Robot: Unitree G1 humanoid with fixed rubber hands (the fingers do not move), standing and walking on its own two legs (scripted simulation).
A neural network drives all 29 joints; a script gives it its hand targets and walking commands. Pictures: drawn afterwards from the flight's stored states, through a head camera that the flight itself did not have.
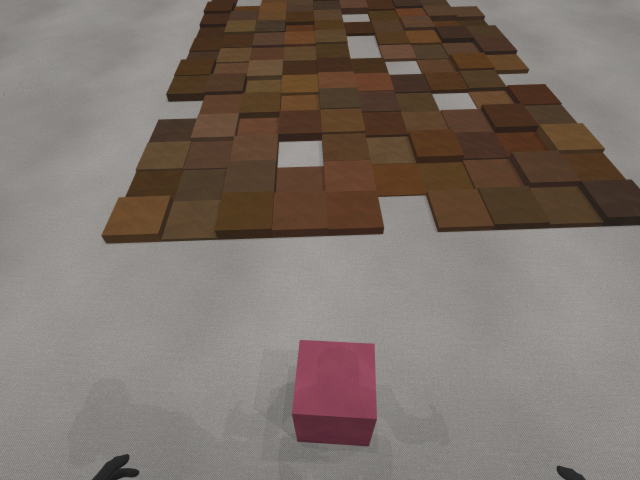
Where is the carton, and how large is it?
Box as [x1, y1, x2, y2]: [292, 340, 376, 445]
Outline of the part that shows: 300,340 292,407 292,416 297,441 368,445 376,420 374,344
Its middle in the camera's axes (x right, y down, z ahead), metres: +0.04 +0.44 +1.12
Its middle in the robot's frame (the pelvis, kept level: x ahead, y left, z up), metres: +0.46 +0.00 -0.66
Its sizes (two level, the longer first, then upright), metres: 0.210 0.200 0.250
